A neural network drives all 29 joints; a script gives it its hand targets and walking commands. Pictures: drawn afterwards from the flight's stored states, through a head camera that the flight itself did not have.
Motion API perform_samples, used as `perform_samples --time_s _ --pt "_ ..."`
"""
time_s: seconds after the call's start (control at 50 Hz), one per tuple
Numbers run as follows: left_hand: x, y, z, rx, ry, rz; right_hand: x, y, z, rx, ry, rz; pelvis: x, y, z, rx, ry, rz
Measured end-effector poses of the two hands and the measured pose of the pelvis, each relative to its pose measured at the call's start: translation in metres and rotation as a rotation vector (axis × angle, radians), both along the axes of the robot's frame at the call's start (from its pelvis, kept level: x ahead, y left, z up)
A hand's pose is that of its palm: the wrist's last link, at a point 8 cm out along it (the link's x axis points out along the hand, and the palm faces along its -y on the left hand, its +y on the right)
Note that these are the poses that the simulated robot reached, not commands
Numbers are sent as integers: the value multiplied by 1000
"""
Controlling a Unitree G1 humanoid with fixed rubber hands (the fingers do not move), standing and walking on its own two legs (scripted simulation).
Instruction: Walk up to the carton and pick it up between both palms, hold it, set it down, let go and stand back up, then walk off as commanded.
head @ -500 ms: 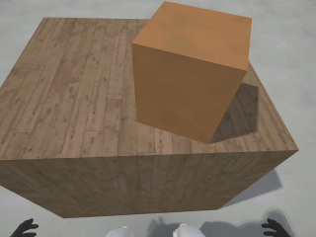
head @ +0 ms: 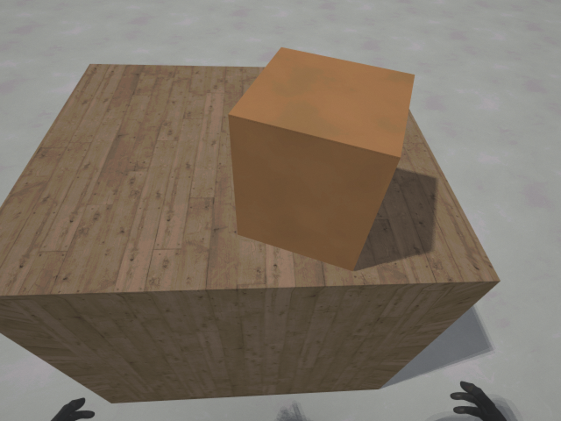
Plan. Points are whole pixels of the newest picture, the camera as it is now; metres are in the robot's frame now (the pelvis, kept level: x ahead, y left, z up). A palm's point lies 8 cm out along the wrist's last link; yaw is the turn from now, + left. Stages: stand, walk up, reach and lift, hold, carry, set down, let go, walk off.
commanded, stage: walk up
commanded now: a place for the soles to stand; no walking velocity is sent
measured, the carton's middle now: (317, 162) +0.48 -0.06 +0.10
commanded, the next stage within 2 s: none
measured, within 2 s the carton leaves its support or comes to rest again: neither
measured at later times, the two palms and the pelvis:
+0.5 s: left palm out of the picture +0.11 +0.22 -0.13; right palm out of the picture +0.00 -0.44 -0.12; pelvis -0.01 -0.09 -0.03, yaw -1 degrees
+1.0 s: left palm out of the picture +0.13 +0.22 -0.09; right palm (550, 409) +0.16 -0.41 -0.09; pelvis +0.01 -0.10 +0.00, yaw +2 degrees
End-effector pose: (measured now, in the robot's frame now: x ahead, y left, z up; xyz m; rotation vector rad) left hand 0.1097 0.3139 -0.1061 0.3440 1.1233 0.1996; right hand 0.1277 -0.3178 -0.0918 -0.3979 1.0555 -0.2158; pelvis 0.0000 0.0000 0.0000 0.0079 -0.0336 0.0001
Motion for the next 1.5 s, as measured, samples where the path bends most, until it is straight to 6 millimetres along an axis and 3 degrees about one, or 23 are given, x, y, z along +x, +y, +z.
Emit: perform_samples --time_s 0.06,0.16,0.26,0.3,0.4,0.52,0.64,0.78,0.92,1.04,1.3,1.5 --pt "8 3 3 14 -17 -26 -17 -20 3 -58 0 -25 -5 -8 -4 6 13 -12" --pt "14 -8 4 46 -32 -69 -66 -78 15 -184 30 -87 -17 -32 -12 9 12 -37" --pt "-1 -38 -11 63 6 -93 -104 -137 9 -239 77 -119 -25 -64 -29 -1 3 -60" --pt "-12 -51 -17 60 21 -84 -115 -146 2 -230 101 -138 -27 -75 -32 -2 -4 -60" --pt "-19 -79 -17 24 -7 -42 -129 -139 -13 -156 182 -107 -23 -87 -26 3 -16 -41" --pt "-1 -94 -19 1 -35 -25 -123 -117 -26 -69 202 -77 -9 -95 -25 12 -17 -23" --pt "18 -110 -5 0 -64 -14 -73 -106 -25 8 150 -36 7 -106 -11 -4 -3 7" --pt "34 -106 16 27 -102 28 -2 -104 -13 22 33 21 14 -109 -2 0 2 31" --pt "27 -96 20 37 -104 59 34 -100 -1 12 -22 65 14 -107 1 -3 1 41" --pt "12 -94 14 19 -68 74 31 -93 3 8 -5 69 13 -102 4 -5 -2 44" --pt "-16 -81 2 7 -7 86 -3 -82 -1 5 89 40 11 -89 6 -16 -5 49" --pt "-21 -57 0 39 6 101 2 -69 -3 12 110 40 23 -76 2 -12 3 60"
